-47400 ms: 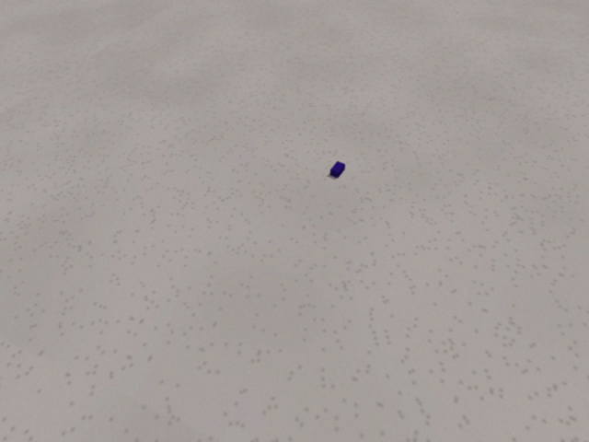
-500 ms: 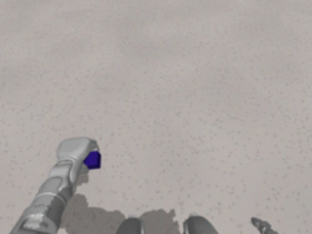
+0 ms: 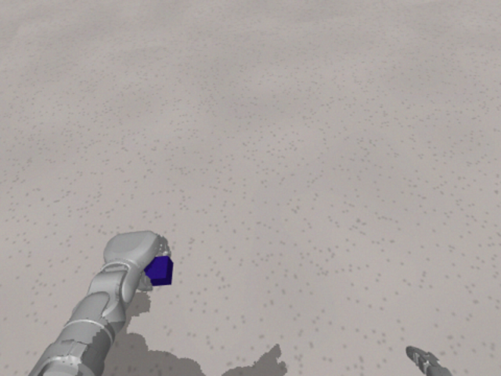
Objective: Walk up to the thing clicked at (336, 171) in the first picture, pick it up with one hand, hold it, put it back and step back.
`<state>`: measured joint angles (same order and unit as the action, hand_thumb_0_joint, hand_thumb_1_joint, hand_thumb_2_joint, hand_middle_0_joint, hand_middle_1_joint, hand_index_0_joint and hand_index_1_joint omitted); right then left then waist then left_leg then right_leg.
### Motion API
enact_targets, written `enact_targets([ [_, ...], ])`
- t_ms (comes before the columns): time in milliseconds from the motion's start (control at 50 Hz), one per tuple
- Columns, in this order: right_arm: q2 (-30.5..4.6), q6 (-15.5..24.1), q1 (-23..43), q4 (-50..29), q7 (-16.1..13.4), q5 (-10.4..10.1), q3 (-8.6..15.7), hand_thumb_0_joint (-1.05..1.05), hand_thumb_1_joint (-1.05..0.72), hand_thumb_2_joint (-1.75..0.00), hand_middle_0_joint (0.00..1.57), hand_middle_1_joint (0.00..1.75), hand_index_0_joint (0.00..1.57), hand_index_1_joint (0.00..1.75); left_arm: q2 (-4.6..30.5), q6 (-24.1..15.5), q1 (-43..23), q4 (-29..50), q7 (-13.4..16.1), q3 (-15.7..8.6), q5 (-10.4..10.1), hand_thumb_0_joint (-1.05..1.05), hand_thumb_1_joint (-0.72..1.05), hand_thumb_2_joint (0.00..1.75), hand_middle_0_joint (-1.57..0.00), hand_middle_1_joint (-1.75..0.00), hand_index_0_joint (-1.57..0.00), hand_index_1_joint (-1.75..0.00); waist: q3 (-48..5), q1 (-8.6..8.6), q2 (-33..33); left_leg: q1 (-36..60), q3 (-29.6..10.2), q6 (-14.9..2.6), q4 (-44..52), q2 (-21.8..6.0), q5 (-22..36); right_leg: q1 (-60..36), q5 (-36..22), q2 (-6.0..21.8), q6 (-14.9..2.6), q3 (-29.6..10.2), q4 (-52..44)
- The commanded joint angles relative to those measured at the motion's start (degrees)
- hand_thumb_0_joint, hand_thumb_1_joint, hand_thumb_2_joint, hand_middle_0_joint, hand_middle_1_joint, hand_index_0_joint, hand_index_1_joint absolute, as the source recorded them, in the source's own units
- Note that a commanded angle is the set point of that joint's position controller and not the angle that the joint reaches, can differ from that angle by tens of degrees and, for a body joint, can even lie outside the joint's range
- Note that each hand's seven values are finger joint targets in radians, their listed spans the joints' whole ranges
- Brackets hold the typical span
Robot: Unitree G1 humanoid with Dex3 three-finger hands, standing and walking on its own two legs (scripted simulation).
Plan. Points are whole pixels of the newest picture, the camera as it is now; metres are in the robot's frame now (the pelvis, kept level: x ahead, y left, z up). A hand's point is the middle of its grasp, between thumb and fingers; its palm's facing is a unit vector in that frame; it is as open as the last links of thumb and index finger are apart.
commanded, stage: hold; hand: left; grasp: from above
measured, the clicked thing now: (150, 271) +0.33 +0.22 -0.10
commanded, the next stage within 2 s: crouch in 1.66 s
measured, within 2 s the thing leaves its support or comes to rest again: neither
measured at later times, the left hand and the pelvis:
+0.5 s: hand (140, 279) +0.29 +0.21 -0.03, palm faces -0.45 -0.04 -0.89, open 7.3 cm; pelvis -0.01 -0.01 +0.01, yaw +0 degrees
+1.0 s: hand (140, 279) +0.28 +0.20 -0.01, palm faces -0.43 -0.04 -0.90, open 7.2 cm; pelvis -0.02 -0.01 +0.02, yaw -1 degrees
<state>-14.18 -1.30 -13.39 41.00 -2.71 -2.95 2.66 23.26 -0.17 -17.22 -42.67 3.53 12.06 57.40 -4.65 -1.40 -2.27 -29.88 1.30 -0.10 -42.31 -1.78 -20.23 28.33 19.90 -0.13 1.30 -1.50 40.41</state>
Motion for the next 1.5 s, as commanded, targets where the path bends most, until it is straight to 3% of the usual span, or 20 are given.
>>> enact_targets([
  [0,-8.16,1.49,0.81,-6.59,-0.57,-0.07,2.76,0.00,-0.90,-0.89,0.20,0.30,0.20,0.30,11.69,-0.34,-15.62,11.81,-0.12,-4.55,-0.21,0.00,0.76,0.16,-1.02,-0.34,-1.09,-0.26,-15.69,0.25,-0.18,12.68,-0.20,-0.22,6.29,2.01,20.78,-7.29,-17.57,-2.45,-1.77,0.90,-5.57],
  [80,-8.07,1.10,1.56,-7.45,-0.57,-0.24,2.42,0.00,-0.90,-0.89,0.20,0.30,0.20,0.30,10.74,-0.39,-16.06,12.71,-1.05,-3.71,-0.35,0.00,0.76,0.16,-1.01,-0.36,-1.09,-0.28,-14.11,0.06,0.02,13.92,-0.32,-0.17,7.67,1.70,21.25,-7.24,-17.35,-2.68,-1.92,1.10,-6.18],
  [140,-8.08,0.86,2.16,-7.94,-0.70,-0.23,2.27,0.00,-0.89,-0.89,0.20,0.30,0.20,0.30,11.93,-0.44,-15.20,12.32,-1.05,-5.05,-0.15,0.00,0.75,0.15,-1.00,-0.35,-1.07,-0.27,-13.61,0.60,0.52,13.76,-0.32,-0.27,8.16,1.86,20.84,-8.06,-17.41,-2.56,-1.82,0.86,-7.07],
  [340,-7.74,0.71,5.35,-9.31,-0.95,-0.46,1.56,0.00,-0.89,-0.89,0.20,0.30,0.20,0.30,11.34,-0.27,-15.42,15.40,-1.70,-4.46,-0.92,0.00,0.77,0.17,-1.02,-0.36,-1.09,-0.28,-11.34,1.00,1.17,15.69,0.01,-0.43,11.65,2.15,14.58,-9.02,-11.74,-2.18,-1.68,0.25,-10.59],
  [500,-7.47,0.71,6.60,-9.16,-1.33,-0.56,1.19,0.00,-0.90,-0.89,0.20,0.30,0.20,0.30,11.58,-0.54,-14.86,16.25,-2.59,-4.37,-1.16,0.00,0.75,0.16,-1.01,-0.35,-1.08,-0.27,-11.42,1.21,2.13,17.27,0.41,-0.73,12.88,2.33,14.64,-10.22,-12.03,-1.89,-1.36,0.05,-12.06],
  [540,-7.57,0.67,6.76,-9.02,-1.48,-0.55,1.24,0.00,-0.90,-0.89,0.20,0.30,0.20,0.30,12.89,-0.73,-15.07,17.18,-2.61,-5.58,-1.30,0.00,0.77,0.14,-1.00,-0.37,-1.08,-0.28,-11.89,1.62,1.29,17.99,0.66,-0.66,13.12,2.36,15.25,-10.87,-12.38,-1.90,-1.40,0.06,-12.29],
  [600,-7.35,0.73,7.35,-9.24,-1.51,-0.57,0.95,0.00,-0.89,-0.89,0.20,0.30,0.20,0.30,11.56,-0.81,-14.78,16.38,-2.63,-4.57,-1.36,0.00,0.78,0.15,-1.02,-0.36,-1.10,-0.28,-10.04,1.20,2.28,17.89,0.69,-0.80,13.91,2.33,13.27,-10.35,-10.62,-1.79,-1.34,0.00,-13.31],
  [740,-7.15,0.54,8.81,-9.66,-1.67,-0.71,0.66,0.00,-0.89,-0.89,0.20,0.30,0.20,0.30,12.14,-0.74,-14.09,16.93,-3.28,-5.07,-1.42,0.00,0.81,0.11,-1.03,-0.36,-1.12,-0.27,-9.11,1.72,2.65,18.30,1.26,-1.03,14.96,2.75,11.63,-11.20,-8.98,-1.33,-1.03,-0.38,-15.13],
  [820,-7.17,0.42,9.05,-9.70,-1.81,-0.77,0.61,0.00,-0.90,-0.89,0.20,0.30,0.20,0.30,13.57,-0.76,-15.36,18.95,-3.57,-5.97,-1.31,0.00,0.79,0.12,-1.01,-0.37,-1.10,-0.27,-9.60,2.12,1.32,19.03,1.22,-0.83,15.40,2.61,12.55,-11.93,-9.57,-1.50,-1.22,-0.17,-15.30],
  [920,-7.11,0.38,9.17,-9.82,-1.89,-0.79,0.61,0.00,-0.90,-0.89,0.20,0.30,0.20,0.30,12.33,-0.61,-15.07,19.29,-4.00,-5.27,-1.39,0.00,0.81,0.13,-1.03,-0.36,-1.12,-0.27,-9.61,1.81,1.50,19.91,1.05,-0.77,16.27,2.31,12.89,-12.14,-9.82,-1.77,-1.42,0.01,-15.46],
  [940,-7.14,0.33,9.56,-9.83,-1.92,-0.94,0.55,0.00,-0.90,-0.89,0.20,0.30,0.20,0.30,13.44,-0.63,-14.20,19.22,-4.00,-6.32,-1.57,0.00,0.81,0.11,-1.03,-0.35,-1.12,-0.26,-8.84,2.50,1.58,19.73,1.08,-0.78,16.64,2.34,12.57,-12.61,-9.26,-1.74,-1.43,0.14,-15.84],
  [960,-7.00,0.36,9.70,-9.99,-1.88,-0.92,0.50,0.00,-0.90,-0.89,0.20,0.30,0.20,0.30,12.21,-0.55,-14.44,19.23,-4.31,-5.08,-1.41,0.00,0.81,0.13,-1.04,-0.35,-1.12,-0.26,-9.13,1.89,1.58,19.93,1.26,-0.89,16.62,2.48,12.81,-12.59,-9.84,-1.60,-1.37,-0.03,-15.89],
  [1000,-7.06,0.33,9.48,-9.91,-1.92,-1.00,0.54,0.00,-0.90,-0.89,0.20,0.30,0.20,0.30,12.45,-0.63,-15.33,20.58,-4.72,-4.85,-1.52,0.00,0.80,0.12,-1.03,-0.35,-1.11,-0.26,-10.39,1.96,1.98,20.81,1.29,-0.94,16.49,2.46,14.72,-13.52,-11.76,-1.61,-1.28,0.02,-15.81],
  [1120,-7.06,0.22,9.92,-10.24,-2.02,-1.11,0.53,0.00,-0.90,-0.90,0.20,0.30,0.20,0.30,13.06,-0.82,-14.07,20.02,-5.32,-5.77,-1.81,0.00,0.78,0.14,-1.03,-0.34,-1.11,-0.26,-8.95,2.42,1.47,21.54,1.14,-0.75,17.67,2.22,15.05,-14.06,-11.50,-1.87,-1.63,0.39,-16.36],
  [1200,-7.22,0.04,9.38,-10.20,-2.00,-1.11,0.57,0.00,-0.89,-0.89,0.20,0.30,0.20,0.30,11.86,-0.73,-14.02,19.83,-6.01,-4.42,-2.06,0.00,0.79,0.13,-1.03,-0.34,-1.11,-0.25,-8.76,1.72,2.00,22.43,1.17,-0.91,17.70,2.00,16.80,-14.16,-13.67,-1.88,-1.53,0.50,-16.35],
  [1260,-7.04,-0.07,9.27,-9.98,-2.09,-1.08,0.45,0.00,-0.89,-0.89,0.20,0.30,0.20,0.30,13.56,-1.01,-15.50,20.34,-6.05,-5.75,-2.26,0.00,0.78,0.13,-1.01,-0.35,-1.10,-0.26,-9.96,2.09,2.06,22.66,1.24,-1.04,17.55,2.23,17.73,-14.78,-14.82,-1.68,-1.33,0.50,-16.59],
  [1300,-6.98,-0.15,9.43,-10.42,-2.01,-1.16,0.37,0.00,-0.89,-0.89,0.20,0.30,0.20,0.30,11.78,-1.07,-13.54,19.51,-6.20,-4.63,-2.12,0.00,0.78,0.13,-1.02,-0.35,-1.10,-0.26,-8.70,2.12,1.73,22.58,1.38,-0.88,17.77,2.29,17.14,-14.29,-13.93,-1.72,-1.55,0.44,-16.70],
  [1340,-7.08,-0.31,9.68,-10.47,-2.01,-1.13,0.46,0.00,-0.89,-0.89,0.20,0.30,0.20,0.30,13.15,-1.22,-13.58,20.53,-5.86,-6.08,-1.99,0.00,0.79,0.12,-1.01,-0.34,-1.10,-0.26,-9.02,2.85,0.80,22.55,1.20,-0.67,18.16,2.20,17.56,-14.78,-13.87,-1.83,-1.81,0.67,-16.63],
  [1420,-7.06,-0.56,9.01,-10.25,-1.92,-1.14,0.73,0.00,-0.89,-0.89,0.20,0.30,0.20,0.30,12.35,-1.05,-13.16,19.87,-5.53,-5.39,-1.25,0.00,0.80,0.13,-1.04,-0.32,-1.12,-0.24,-10.02,2.04,1.25,23.16,1.35,-0.81,17.71,2.16,19.35,-15.31,-16.04,-1.79,-1.69,0.66,-16.22],
  [1480,-7.14,-0.74,8.66,-9.97,-2.00,-1.15,0.84,0.00,-0.89,-0.89,0.20,0.30,0.20,0.30,14.30,-1.55,-16.42,21.62,-5.12,-6.84,-1.21,0.00,0.80,0.13,-1.04,-0.33,-1.12,-0.24,-11.14,2.30,-0.08,23.84,1.43,-0.76,17.74,2.19,19.84,-15.86,-16.52,-1.74,-1.78,0.50,-16.24],
])
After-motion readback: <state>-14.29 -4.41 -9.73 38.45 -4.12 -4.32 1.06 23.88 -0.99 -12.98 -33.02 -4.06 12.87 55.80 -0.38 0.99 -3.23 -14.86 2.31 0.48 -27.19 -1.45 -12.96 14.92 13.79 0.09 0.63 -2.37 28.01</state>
